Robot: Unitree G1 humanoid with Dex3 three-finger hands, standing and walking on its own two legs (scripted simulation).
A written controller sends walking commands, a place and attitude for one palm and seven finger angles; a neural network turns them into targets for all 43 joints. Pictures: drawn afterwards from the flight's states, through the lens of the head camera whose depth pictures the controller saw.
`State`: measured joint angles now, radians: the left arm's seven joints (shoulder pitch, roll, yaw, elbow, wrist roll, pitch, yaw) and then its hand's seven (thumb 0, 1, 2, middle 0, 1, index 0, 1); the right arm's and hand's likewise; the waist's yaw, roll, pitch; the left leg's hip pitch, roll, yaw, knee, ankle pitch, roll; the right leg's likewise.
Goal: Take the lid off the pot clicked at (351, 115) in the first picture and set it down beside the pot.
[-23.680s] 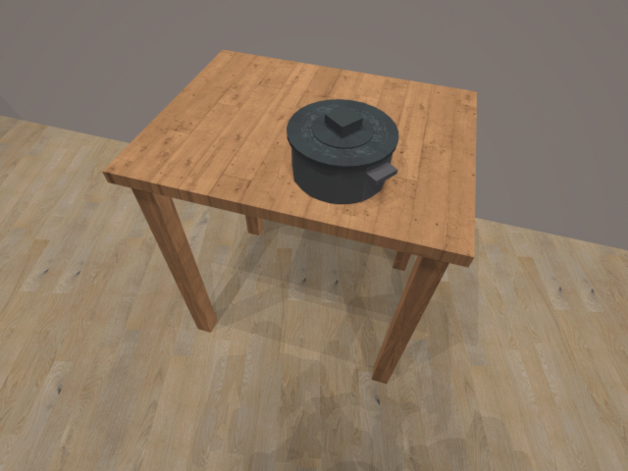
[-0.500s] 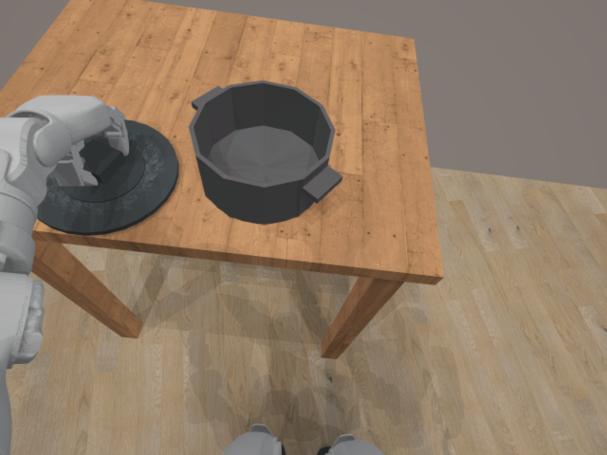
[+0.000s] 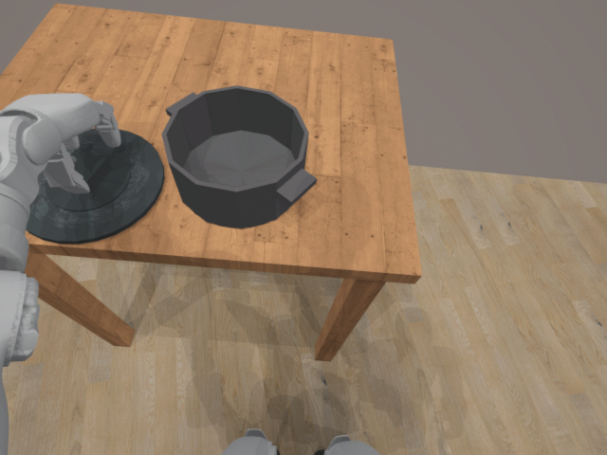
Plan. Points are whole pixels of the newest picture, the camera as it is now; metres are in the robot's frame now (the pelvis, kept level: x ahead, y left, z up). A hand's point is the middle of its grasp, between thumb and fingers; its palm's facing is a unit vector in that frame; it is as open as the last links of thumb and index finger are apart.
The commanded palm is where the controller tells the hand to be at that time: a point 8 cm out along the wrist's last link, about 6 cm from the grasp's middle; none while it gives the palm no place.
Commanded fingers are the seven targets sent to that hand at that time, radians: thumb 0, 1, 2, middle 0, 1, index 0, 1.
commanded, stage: open the fingers wide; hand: left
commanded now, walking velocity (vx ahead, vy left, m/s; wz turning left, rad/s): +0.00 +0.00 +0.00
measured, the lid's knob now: (83, 170) +0.49 +0.30 +0.04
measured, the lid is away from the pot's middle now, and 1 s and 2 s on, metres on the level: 0.22 0.22 0.22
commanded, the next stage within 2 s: raise the empty hand in 0.28 s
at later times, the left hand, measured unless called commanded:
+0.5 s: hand (71, 154) +0.48 +0.29 +0.08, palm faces -0.46 -0.04 -0.89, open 11.0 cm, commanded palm +0.52 +0.29 +0.15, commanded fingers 0.00 -0.01 0.65 -0.35 -0.86 -0.35 -0.86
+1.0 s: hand (31, 121) +0.48 +0.31 +0.13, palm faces -0.39 -0.06 -0.92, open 11.0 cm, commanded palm +0.52 +0.30 +0.20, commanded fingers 0.00 -0.01 0.65 -0.35 -0.86 -0.35 -0.86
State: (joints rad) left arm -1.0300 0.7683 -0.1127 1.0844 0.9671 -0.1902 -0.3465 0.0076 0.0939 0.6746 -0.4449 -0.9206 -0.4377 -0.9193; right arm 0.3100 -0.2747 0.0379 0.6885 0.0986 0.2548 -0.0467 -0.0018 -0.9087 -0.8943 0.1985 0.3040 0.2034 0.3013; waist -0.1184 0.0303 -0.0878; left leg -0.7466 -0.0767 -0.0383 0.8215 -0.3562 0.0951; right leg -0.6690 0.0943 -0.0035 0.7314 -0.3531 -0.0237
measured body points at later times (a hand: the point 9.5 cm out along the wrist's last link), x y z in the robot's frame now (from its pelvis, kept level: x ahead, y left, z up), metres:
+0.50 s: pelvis +0.01 -0.01 +0.00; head +0.11 +0.01 +0.44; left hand +0.50 +0.29 +0.13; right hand +0.03 -0.29 -0.12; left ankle +0.01 +0.05 -0.70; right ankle -0.01 -0.12 -0.70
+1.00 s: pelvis +0.01 +0.01 +0.01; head +0.10 +0.04 +0.45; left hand +0.50 +0.31 +0.18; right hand +0.04 -0.26 -0.12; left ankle +0.01 +0.05 -0.70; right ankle -0.01 -0.12 -0.70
